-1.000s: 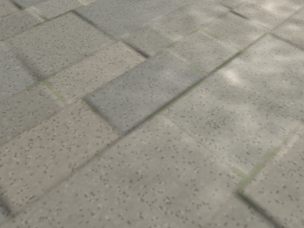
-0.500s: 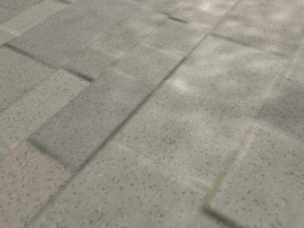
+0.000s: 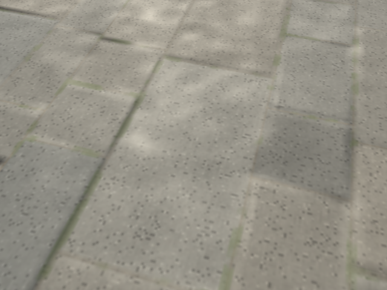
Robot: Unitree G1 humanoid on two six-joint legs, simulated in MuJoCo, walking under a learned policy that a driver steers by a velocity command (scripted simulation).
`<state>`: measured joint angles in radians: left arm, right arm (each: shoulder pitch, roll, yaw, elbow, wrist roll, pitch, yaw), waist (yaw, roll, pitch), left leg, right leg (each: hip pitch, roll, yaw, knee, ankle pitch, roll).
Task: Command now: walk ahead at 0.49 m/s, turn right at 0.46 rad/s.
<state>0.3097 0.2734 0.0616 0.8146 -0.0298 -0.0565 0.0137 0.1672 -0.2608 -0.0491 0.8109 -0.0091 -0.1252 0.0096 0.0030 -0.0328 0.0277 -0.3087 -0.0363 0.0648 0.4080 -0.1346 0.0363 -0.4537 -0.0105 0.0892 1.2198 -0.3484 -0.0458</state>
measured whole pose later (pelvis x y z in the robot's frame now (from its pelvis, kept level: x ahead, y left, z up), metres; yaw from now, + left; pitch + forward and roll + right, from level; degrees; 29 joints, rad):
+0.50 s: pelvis +0.26 -0.07 +0.00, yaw +4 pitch +2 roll +0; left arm 0.22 0.24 0.05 0.75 0.01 -0.11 -0.02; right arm 0.30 -0.29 -0.05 0.88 0.04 -0.07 0.00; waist -0.01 0.04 0.01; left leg -0.50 0.06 -0.05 1.18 -0.32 0.03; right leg -0.30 -0.01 -0.09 0.45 -0.19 -0.03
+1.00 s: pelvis +0.51 +0.03 -0.01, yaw +22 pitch +2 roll -1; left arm 0.24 0.28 0.06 0.81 -0.02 -0.11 0.01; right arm 0.17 -0.28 -0.08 0.72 0.02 -0.05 0.05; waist 0.01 -0.01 0.06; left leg -0.42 -0.08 0.03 0.59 -0.20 0.10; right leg -0.36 -0.07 0.01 1.24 -0.42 0.01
